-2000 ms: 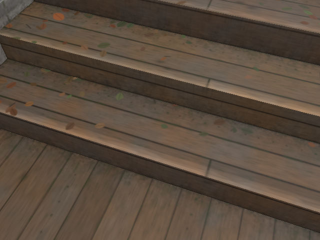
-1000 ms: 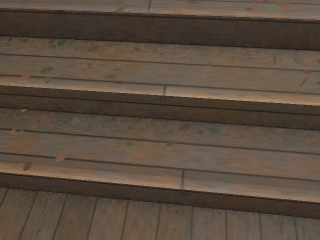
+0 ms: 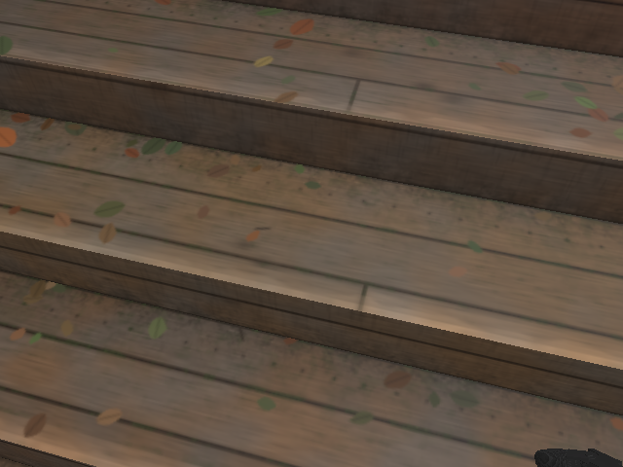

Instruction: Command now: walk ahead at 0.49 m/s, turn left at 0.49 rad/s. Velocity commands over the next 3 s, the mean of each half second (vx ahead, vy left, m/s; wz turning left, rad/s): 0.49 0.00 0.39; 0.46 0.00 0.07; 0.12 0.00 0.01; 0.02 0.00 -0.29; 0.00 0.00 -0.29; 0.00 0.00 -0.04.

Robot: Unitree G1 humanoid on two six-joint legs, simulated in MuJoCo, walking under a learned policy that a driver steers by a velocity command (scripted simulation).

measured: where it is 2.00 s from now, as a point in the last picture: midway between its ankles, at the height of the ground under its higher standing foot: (344, 267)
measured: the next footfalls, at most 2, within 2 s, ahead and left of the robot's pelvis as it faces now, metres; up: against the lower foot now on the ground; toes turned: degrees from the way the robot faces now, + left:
right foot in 0.44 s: +0.43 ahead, -0.08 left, +0.16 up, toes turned +8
left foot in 1.02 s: +0.79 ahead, +0.11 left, +0.32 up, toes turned +17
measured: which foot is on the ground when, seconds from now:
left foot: down 0.00-0.46, up 0.48-1.00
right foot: up 0.00-0.42, down 0.44-1.00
